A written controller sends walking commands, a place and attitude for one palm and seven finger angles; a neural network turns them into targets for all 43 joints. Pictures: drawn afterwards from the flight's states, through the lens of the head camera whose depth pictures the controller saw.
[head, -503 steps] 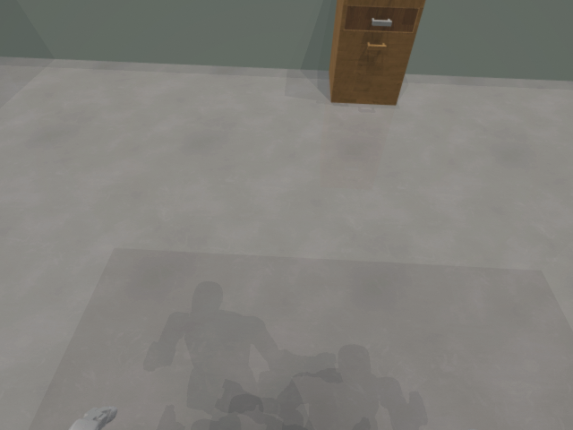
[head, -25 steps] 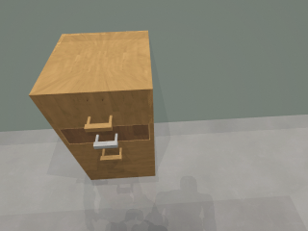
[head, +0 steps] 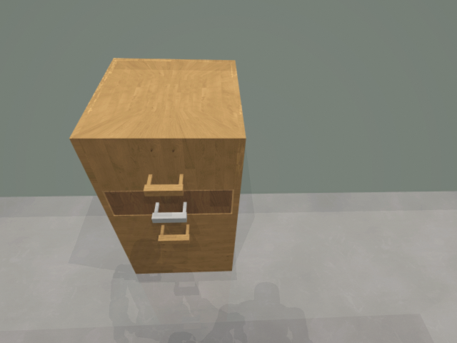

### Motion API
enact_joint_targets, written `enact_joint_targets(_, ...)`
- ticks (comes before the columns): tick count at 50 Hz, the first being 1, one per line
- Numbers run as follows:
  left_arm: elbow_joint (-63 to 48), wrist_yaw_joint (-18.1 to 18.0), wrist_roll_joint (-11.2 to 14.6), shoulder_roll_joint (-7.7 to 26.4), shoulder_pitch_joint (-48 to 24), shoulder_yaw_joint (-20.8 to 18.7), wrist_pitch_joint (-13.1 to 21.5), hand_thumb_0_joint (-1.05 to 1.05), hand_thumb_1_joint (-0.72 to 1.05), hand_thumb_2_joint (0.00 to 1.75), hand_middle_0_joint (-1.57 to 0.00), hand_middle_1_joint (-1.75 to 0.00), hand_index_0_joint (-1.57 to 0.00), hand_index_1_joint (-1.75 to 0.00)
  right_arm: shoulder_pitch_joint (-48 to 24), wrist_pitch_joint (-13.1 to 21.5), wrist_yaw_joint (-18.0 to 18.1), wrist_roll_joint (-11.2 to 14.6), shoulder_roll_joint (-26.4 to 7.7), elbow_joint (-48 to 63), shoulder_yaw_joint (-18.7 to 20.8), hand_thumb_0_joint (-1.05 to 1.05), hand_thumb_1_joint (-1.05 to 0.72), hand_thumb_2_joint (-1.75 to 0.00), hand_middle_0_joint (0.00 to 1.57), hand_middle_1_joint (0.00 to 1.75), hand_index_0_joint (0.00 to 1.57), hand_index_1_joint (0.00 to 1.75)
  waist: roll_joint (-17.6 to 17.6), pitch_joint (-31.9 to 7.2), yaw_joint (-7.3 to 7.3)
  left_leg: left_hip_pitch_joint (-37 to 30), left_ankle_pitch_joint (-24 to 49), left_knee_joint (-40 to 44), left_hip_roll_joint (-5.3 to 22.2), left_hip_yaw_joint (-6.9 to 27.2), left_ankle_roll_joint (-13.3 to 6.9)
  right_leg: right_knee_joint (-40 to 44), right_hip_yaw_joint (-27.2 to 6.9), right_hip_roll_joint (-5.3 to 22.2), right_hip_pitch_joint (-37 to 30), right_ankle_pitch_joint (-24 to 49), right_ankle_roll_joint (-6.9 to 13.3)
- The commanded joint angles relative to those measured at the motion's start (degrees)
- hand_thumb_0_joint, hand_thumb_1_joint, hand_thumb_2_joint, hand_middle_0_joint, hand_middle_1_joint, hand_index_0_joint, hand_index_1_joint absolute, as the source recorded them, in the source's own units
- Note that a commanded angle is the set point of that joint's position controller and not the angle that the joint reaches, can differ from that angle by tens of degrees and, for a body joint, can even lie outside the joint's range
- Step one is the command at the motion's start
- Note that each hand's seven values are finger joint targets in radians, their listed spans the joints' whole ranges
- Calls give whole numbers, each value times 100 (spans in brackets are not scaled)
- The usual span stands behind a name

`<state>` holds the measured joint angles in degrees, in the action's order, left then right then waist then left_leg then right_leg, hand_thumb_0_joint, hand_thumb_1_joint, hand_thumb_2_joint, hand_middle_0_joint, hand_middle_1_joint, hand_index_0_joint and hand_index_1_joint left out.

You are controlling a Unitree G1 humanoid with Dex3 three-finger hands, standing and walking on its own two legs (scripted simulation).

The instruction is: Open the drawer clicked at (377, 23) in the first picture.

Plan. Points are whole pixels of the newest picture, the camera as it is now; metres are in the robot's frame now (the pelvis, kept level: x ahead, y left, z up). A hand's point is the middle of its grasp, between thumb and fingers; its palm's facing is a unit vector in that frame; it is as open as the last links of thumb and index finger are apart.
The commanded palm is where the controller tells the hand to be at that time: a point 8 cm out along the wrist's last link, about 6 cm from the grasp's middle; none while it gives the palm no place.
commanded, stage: raise the hand with hooked fingers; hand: left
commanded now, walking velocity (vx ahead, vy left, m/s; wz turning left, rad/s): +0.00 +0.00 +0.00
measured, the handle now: (170, 211) +0.53 +0.21 -0.25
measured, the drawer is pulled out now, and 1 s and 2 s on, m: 0.00 0.00 0.00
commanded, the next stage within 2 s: move the hooked fingers above the handle in 1.98 s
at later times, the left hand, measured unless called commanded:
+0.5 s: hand (121, 334) +0.15 +0.20 -0.07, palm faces -0.08 -0.22 -0.97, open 8.6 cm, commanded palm +0.14 +0.23 -0.02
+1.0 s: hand (120, 268) +0.25 +0.22 -0.02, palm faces -0.07 -0.12 -0.99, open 11.5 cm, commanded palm +0.23 +0.23 +0.05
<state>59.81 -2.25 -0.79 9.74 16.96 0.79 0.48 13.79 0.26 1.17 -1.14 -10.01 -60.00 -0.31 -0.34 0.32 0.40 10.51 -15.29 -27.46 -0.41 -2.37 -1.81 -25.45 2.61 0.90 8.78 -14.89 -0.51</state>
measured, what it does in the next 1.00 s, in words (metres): stands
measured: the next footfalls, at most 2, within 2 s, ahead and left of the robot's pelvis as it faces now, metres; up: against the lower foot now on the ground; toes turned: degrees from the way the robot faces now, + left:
none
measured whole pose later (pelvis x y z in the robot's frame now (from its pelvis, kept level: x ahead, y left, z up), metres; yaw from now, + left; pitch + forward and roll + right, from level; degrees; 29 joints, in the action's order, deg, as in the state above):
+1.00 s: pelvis +0.02 -0.02 -0.02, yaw +0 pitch +8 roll +1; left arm 0.0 -16.2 -57.9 20.7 15.7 5.0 -4.8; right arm 8.6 -5.4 0.8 -2.4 -12.5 -32.9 -1.9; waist 1.9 -4.2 3.9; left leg 24.8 -21.4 -38.2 -1.0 -3.0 -0.9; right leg -40.9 -0.7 -2.4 25.9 -22.9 3.2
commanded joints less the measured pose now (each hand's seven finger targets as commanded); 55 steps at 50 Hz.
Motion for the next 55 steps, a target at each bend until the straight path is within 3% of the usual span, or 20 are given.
enact_joint_targets(1,-125,-12,9,506,345,-99,51,0,90,90,-20,-30,-20,-30,283,63,36,32,-650,119,95,0,-90,-90,20,30,20,30,-15,398,-30,335,545,776,602,659,-24,467,-474,456,114,474,124)
enact_joint_targets(3,-97,-13,5,473,357,-92,35,0,90,90,-20,-30,-20,-30,318,65,28,31,-660,71,94,0,-90,-90,20,30,20,30,66,393,-18,388,375,897,623,722,-39,443,-443,443,79,408,106)
enact_joint_targets(4,63,-228,-90,650,652,-87,163,0,90,90,-20,-30,-20,-30,-121,169,11,99,-692,457,64,0,-90,-90,20,30,20,30,-211,698,148,600,1450,-306,598,429,118,328,-715,765,397,2604,109)
enact_joint_targets(5,-8715,-365,-1029,2513,-4044,-239,1006,0,88,89,-20,-32,-20,-32,4,890,212,446,-1458,2352,94,0,-90,-90,20,30,20,30,1843,-2411,-453,-1394,2253,497,191,496,8,-436,-551,-2,199,1693,336)
enact_joint_targets(6,-7109,-770,-1163,1881,-1110,-160,520,0,85,88,-20,-33,-20,-33,-413,1497,433,316,-997,2104,2,0,-90,-90,20,30,20,30,2442,-1927,128,-1715,2700,619,565,583,281,-984,18,-28,926,33,392)
enact_joint_targets(7,-6746,-1088,-796,1224,-859,57,105,0,83,87,-21,-34,-21,-34,-214,1701,469,366,-1008,1667,144,0,-90,-90,20,30,20,30,1746,-1471,-143,-762,1496,878,576,683,508,-1346,215,-141,1279,-695,265)
enact_joint_targets(8,-5482,-1076,-970,-99,967,845,-478,0,81,86,-21,-36,-21,-36,-199,1740,457,497,-649,1659,88,0,-90,-90,20,30,20,30,1080,-779,-96,-222,821,955,545,720,288,-1329,152,-121,1575,-871,214)
enact_joint_targets(9,-6954,-1139,-1149,212,-367,973,-355,0,78,85,-21,-37,-21,-37,-321,1786,375,450,-883,2201,98,0,-90,-90,20,30,20,30,840,-233,-200,301,-70,861,412,828,266,-1146,160,-72,1551,-583,230)
enact_joint_targets(12,-6193,-1636,-2880,1185,70,329,-314,0,71,82,-21,-42,-21,-42,-480,1603,304,135,-1215,2606,190,0,-90,-90,20,30,20,30,97,-118,-135,1212,-801,138,102,826,87,-794,-135,-227,1928,-714,360)
enact_joint_targets(16,-4977,-2083,-4736,430,1573,747,-313,0,62,78,-22,-48,-22,-48,-899,914,-5,-98,-1097,3346,334,0,-90,-90,20,30,20,30,-1580,116,328,1979,-1221,-378,-82,484,132,-736,-371,-362,2421,-2038,440)
enact_joint_targets(19,-5453,-2226,-5604,680,1673,517,-232,0,55,75,-22,-53,-22,-53,-1332,254,-271,-66,-1048,3740,333,0,-90,-90,20,30,20,30,-1279,-603,743,2081,-276,-682,-179,216,152,-963,-765,-287,2062,-1298,582)
enact_joint_targets(22,-6077,-2519,-6211,1194,853,99,-294,0,48,72,-23,-57,-23,-57,-1521,-109,-326,-76,-974,3952,336,0,-90,-90,20,30,20,30,-598,-803,833,2162,-397,-748,-180,286,142,-1220,-817,-306,2098,-1356,622)
enact_joint_targets(25,-6789,-2953,-6631,1527,-390,-95,-291,0,41,69,-24,-62,-24,-62,-1480,-268,-279,-215,-883,4045,376,0,-90,-90,20,30,20,30,181,-1490,608,1692,-205,-1255,-159,391,55,-1463,-1058,-325,2660,-1171,614)
enact_joint_targets(27,-7618,-3204,-6750,1900,-1641,-253,-72,0,36,67,-24,-64,-24,-64,-1457,-305,-198,-310,-839,3961,402,0,-90,-90,20,30,20,30,325,-1967,344,1403,-268,-1724,-106,636,12,-1654,-1239,-283,3167,-1368,559)
enact_joint_targets(33,-7526,-3095,-6061,1654,-1579,144,20,0,22,61,-25,-74,-25,-74,-1464,-122,-27,-269,-923,3760,325,0,-90,-90,20,30,20,30,807,-1948,-26,1087,-182,-1980,-168,649,-18,-1696,-917,-320,3409,-919,512)
enact_joint_targets(38,-6492,-2249,-5696,1411,-444,323,-1068,0,11,56,-26,-81,-26,-81,-1573,-383,2,-14,-889,3776,189,0,-90,-90,20,30,20,30,-246,-1660,281,1531,470,-1272,-187,414,-7,-1312,-728,-348,1673,465,392)
enact_joint_targets(41,-6494,-1708,-5556,1682,-324,177,-1226,0,4,53,-26,-86,-26,-86,-1609,-408,77,63,-887,3831,68,0,-90,-90,20,30,20,30,-804,-1486,409,1592,715,-980,-200,297,-27,-1106,-853,-256,957,1012,291)
enact_joint_targets(47,-7231,-1629,-5800,2319,-707,-516,-495,0,-10,47,-27,-94,-27,-94,-1464,-278,59,-125,-844,3676,95,0,-90,-90,20,30,20,30,-123,-1821,580,1234,1391,-840,-264,235,-34,-1098,-1063,-133,267,2438,312)
enact_joint_targets(51,-7653,-1973,-5786,2183,-1041,-550,-105,0,-20,43,-28,-100,-28,-100,-1325,-219,-7,-193,-856,3521,268,0,-90,-90,20,30,20,30,394,-2118,424,756,1907,-974,-272,228,-49,-1136,-993,-125,481,2873,337)
enact_joint_targets(55,-7371,-2136,-5687,2081,-1136,-512,-219,0,-29,39,-29,-107,-29,-107,-1266,-227,-53,-130,-928,3389,386,0,-90,-90,20,30,20,30,118,-2084,319,745,2015,-986,-252,234,-37,-1142,-797,-139,592,2918,296)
